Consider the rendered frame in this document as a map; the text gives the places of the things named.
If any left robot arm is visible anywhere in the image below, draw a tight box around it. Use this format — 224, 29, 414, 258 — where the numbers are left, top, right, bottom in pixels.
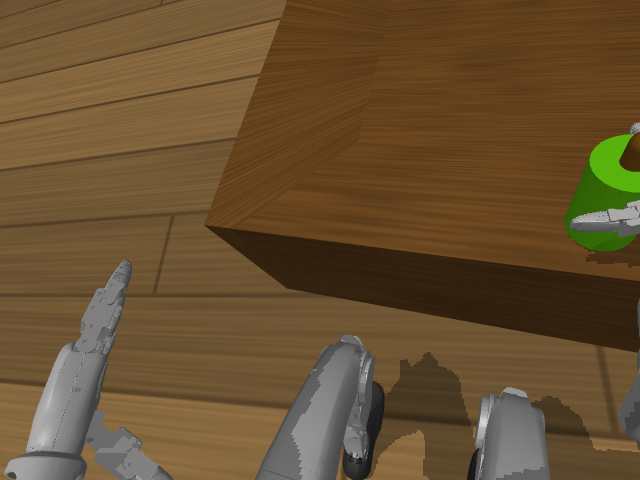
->
4, 452, 87, 480

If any left robot foot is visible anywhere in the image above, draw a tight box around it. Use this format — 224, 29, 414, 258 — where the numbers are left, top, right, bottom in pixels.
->
343, 382, 384, 480

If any bottle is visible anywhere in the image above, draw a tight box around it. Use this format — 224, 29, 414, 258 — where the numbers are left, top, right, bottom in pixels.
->
564, 132, 640, 251

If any left robot hand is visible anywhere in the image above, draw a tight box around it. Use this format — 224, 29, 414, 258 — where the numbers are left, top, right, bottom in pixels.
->
26, 260, 174, 480

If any right robot hand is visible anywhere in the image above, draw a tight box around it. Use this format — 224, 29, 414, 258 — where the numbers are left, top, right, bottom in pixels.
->
569, 122, 640, 237

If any right robot arm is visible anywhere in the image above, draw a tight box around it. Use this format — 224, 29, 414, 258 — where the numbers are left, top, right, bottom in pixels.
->
619, 299, 640, 446

